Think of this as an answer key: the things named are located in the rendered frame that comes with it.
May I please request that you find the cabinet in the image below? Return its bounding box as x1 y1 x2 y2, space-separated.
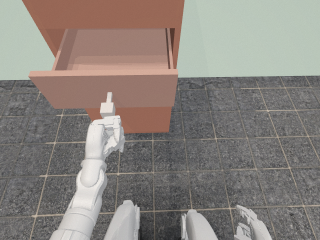
22 0 185 134

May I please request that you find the left robot hand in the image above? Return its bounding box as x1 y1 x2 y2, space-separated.
85 115 126 162

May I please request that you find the drawer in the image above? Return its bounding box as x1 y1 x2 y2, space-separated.
28 28 178 109

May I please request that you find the left robot forearm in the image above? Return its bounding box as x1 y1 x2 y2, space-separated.
49 158 108 240

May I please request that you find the left robot shin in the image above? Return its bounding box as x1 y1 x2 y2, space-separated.
123 200 139 240

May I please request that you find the right robot hand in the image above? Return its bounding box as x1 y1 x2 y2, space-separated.
234 205 272 240

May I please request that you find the handle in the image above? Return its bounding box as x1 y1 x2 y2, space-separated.
100 92 116 119

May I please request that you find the robot right thigh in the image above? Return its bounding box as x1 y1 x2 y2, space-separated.
180 212 218 240

